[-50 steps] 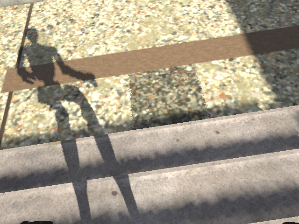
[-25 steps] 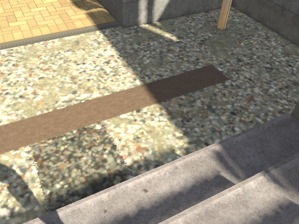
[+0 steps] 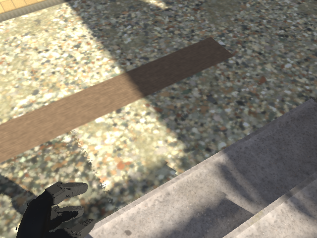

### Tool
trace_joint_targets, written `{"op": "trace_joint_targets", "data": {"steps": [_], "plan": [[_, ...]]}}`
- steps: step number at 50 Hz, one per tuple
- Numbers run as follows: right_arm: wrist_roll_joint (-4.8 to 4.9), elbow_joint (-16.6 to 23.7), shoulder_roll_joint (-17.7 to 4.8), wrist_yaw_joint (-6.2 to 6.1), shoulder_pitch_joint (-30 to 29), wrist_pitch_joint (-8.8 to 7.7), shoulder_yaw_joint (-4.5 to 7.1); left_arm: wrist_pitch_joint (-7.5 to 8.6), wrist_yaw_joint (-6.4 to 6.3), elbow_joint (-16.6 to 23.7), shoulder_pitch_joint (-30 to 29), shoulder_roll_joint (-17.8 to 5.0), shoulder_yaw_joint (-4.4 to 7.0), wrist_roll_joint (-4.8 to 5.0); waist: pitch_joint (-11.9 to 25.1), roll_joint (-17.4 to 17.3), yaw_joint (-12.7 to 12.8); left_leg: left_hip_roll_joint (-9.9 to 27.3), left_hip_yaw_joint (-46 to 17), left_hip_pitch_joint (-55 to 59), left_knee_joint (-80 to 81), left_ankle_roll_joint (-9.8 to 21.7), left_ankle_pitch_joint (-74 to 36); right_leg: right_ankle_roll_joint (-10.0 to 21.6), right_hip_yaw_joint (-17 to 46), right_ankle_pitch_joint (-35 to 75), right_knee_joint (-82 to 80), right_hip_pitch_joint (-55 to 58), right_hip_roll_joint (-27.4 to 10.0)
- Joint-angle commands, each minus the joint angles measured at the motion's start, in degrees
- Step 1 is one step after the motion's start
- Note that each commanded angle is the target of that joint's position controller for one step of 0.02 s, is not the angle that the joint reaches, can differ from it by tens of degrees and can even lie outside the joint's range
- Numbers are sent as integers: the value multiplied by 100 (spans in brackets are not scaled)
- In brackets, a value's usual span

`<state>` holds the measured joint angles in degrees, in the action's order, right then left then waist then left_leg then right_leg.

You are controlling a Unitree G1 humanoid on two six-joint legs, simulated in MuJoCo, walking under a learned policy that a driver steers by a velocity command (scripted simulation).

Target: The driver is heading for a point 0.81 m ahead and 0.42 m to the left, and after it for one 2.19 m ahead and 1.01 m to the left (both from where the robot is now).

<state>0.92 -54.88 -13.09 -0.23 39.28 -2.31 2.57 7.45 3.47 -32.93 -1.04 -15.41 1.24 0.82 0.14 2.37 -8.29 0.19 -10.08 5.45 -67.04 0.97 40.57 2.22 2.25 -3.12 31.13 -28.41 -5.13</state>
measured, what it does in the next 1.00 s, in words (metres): goes down, turning left: left foot 0.14 m lower, then right foot 0.14 m lower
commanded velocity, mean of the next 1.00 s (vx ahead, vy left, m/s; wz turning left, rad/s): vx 0.99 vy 0.00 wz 0.86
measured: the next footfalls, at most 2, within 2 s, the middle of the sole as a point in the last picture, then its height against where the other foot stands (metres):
left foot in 0.46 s outside the picture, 0.14 m lower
right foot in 0.88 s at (129, 163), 0.14 m lower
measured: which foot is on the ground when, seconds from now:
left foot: up 0.00-0.44, down 0.46-0.88, up 0.90-1.00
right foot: down 0.00-0.44, up 0.46-0.86, down 0.88-1.00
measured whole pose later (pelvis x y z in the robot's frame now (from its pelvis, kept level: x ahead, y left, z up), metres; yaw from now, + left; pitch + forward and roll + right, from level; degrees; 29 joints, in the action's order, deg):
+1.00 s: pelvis +0.87 +0.10 -0.28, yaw +51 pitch +1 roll -2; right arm 3.9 -44.5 -14.0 -2.1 20.3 -2.1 3.2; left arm 6.4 1.8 -46.4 16.6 -14.5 4.8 -0.1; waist 1.7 -2.4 -1.0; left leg -2.7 -7.8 -34.0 -107.2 4.5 25.3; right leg 0.5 1.1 -17.4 33.8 -17.1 2.8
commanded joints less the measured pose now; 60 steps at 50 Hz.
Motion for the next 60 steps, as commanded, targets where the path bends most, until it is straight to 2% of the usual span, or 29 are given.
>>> {"op": "trace_joint_targets", "data": {"steps": [1, 2, 4, 7, 11, 14, 17, 21, 22, 23, 24, 26, 27, 28, 29, 30, 32, 33, 35, 39, 43, 44, 45, 46, 47, 48, 49, 53, 60], "plan": [[279, 515, -291, 122, 615, -549, 0, -276, -54, -644, 3497, -1265, 431, -363, 2691, 2908, 1379, -184, -1151, -5012, -4033, 165, 48, 630, 1634, 4089, 1834, 6517, -1588], [499, 927, -360, 32, -114, -555, 3, -332, -20, -936, 3526, -1550, 612, -337, 2949, 2247, 1472, -98, -410, -5356, -4031, -88, -706, 1284, 3408, 227, -306, 5889, -2282], [285, 1044, -580, -286, -1277, -210, 111, -167, -1, -1005, 2248, -610, 333, -183, 816, -350, 1095, 458, 243, -5306, -2959, 58, -2380, 1063, 3011, -1831, -1435, 3183, -1951], [177, 996, -148, -185, -1293, 76, 166, 70, -61, -1337, 1425, 32, 167, -151, -225, 305, 472, 1020, -113, -4303, -1102, 186, -3303, 525, 934, 199, -943, 920, -1343], [-51, 1474, -297, 59, -2030, 84, 187, 119, -381, -1594, 1725, -404, 299, -143, -332, 143, 555, 878, 277, -4834, 113, 261, -3922, 537, 12, 1971, -809, 1652, -1399], [4, 1756, -323, 431, -3011, -56, 262, 114, -686, -1758, 1909, -183, 213, -49, -588, -188, 710, 359, 883, -3769, 2710, 579, -7545, -208, -1565, 92, -587, 1105, -436], [38, 1938, -163, 676, -3436, -23, 183, -71, -796, -1865, 2385, -418, 249, -50, -679, -218, 851, 54, 1240, -3025, 3198, 498, -7593, -311, -1785, -340, -42, 1316, -432], [27, 1458, -950, 534, -1462, 178, 503, -243, -762, -1712, 2143, -1073, 420, -9, -111, 192, -142, -274, 1985, -1198, 2636, 728, -5472, -344, -1602, 4138, 3183, 1667, -910], [1, 1034, -1435, 426, 8, 196, 715, -157, -644, -1564, 1687, -1185, 459, 41, 278, -263, -924, -141, 1710, 340, 3088, 1217, -5635, -434, -1479, 4510, 5455, 961, -678], [-65, 616, -1298, 348, 682, 131, 611, -61, -581, -1466, 1130, -625, 368, 104, -350, -1613, -1290, 326, 910, 946, 4341, 1760, -6320, -580, -1450, -1375, 8984, -654, 412], [-194, 594, -1562, 351, 286, 20, 489, 177, -546, -811, 1392, 70, 179, -167, -298, -3484, -255, 144, -33, 2055, 2600, 1878, -7994, -512, -409, -4148, 9931, -2987, 865], [-67, 1054, -834, 359, -395, -40, 327, 365, -423, -276, 1558, -97, 108, -120, 1029, -710, 420, 829, -2138, 1802, 3510, 2795, -5627, -244, 485, -3948, 8330, -3264, 589], [-122, 1151, -1354, 336, -1175, -106, 486, 418, -431, -94, 1449, -186, 162, 151, 759, -18, 895, 1548, -3912, 899, 4622, 2948, -2816, -224, 610, -3311, 7477, -3576, 552], [-62, 1411, -1231, 341, -1925, -233, 424, 285, -492, -300, 1438, -463, 245, 92, 263, 850, 1186, 1644, -4425, -232, 4733, 2726, -1679, -219, 791, -2945, 6828, -3468, 237], [-224, 1585, -926, 300, -2425, -369, 300, 189, -540, -302, 1298, -494, 250, 151, -159, 891, 1430, 1655, -4415, -1645, 4630, 2570, -2079, -238, 1136, -2080, 5782, -3013, 55], [-60, 1722, -755, 142, -2906, -419, 219, 39, -637, -264, 932, -590, 292, 90, -818, 1199, 1568, 966, -3413, -3522, 4745, 2324, -2433, -624, 1020, -1633, 4220, -1987, -65], [42, 1628, -982, -234, -2776, -337, 328, 22, -584, -70, 608, -462, 313, -285, -564, 442, 1381, 73, -2216, -4833, 4595, 2049, -3282, -781, 659, -166, 2549, 96, 15], [-50, 1585, -1000, -310, -2697, -296, 376, 64, -428, -233, 1159, -307, 312, -231, -76, -30, 1422, -133, -1687, -5169, 4139, 1915, -3742, -672, 323, 1128, 2889, 1212, 256], [269, 1330, -515, -441, -2153, -291, 287, 126, -333, 54, 512, -388, 342, -187, -296, 40, 986, -697, -1116, -4283, 3285, 1381, -2041, -497, 735, 2975, 746, 616, 250], [179, 942, -444, -410, -1250, -39, 316, 69, -181, 552, -508, -123, 309, 137, -332, -680, 211, -509, -1814, -2437, 2638, 1098, -1191, -438, 1131, 2416, -1015, 645, 281], [66, 1003, -431, -218, -1684, 48, 260, 128, -173, -367, 1891, -938, 742, 201, 538, -585, 1298, -776, -1351, -1834, -263, 664, -2244, -626, 793, 2164, -1193, 2989, -116], [16, 1026, 52, -52, -1773, -56, 98, 107, -136, -766, 3216, -949, 715, 98, 1028, -52, 1795, -838, -1290, -3817, -2126, 503, -301, -638, 1112, 1445, 214, 5149, -521], [81, 972, 704, 30, -787, -186, -93, 71, -100, -929, 3728, -958, 619, -167, 1211, 2072, 1523, -1141, -1248, -6105, -4740, 480, 958, -866, 1153, 2580, 1837, 6360, -552], [544, 1431, 327, -92, -120, -301, -91, 65, -42, -1103, 3750, -1803, 845, -118, 1882, 4074, 1085, -814, -760, -7135, -5816, 300, 187, -27, 3931, 673, 54, 6494, -1967], [559, 1533, -48, -198, -879, -247, -77, -47, -79, -1057, 3196, -1313, 768, 21, 1474, 2120, 1096, -165, -80, -7495, -5201, 257, -1075, 371, 4851, -3333, -1323, 5666, -2137], [418, 1670, -445, -239, -2078, -168, 42, -106, -161, -957, 2573, -613, 541, -75, 328, 166, 1268, 73, 296, -7302, -4618, 280, -1940, 387, 4177, -3825, -1859, 4212, -1866], [282, 1818, -566, -204, -2496, -77, 97, -40, -216, -979, 2046, -336, 410, -175, -170, -587, 1104, 416, 183, -6752, -4108, 342, -2520, 312, 3454, -2891, -1735, 3067, -1661], [142, 2089, -347, -14, -2649, 15, 194, 78, -342, -1427, 1459, -57, 254, -140, -704, 468, 671, 627, 184, -4904, -1085, 334, -3827, -503, 223, -76, -1909, 788, -243], [175, 2596, 59, 224, -3992, -112, 18, -146, -486, -2068, 3249, -415, 255, -75, -815, -363, 1184, -41, 519, -6227, 1355, 627, -3938, -217, 94, 3007, -1846, 3447, -810]]}}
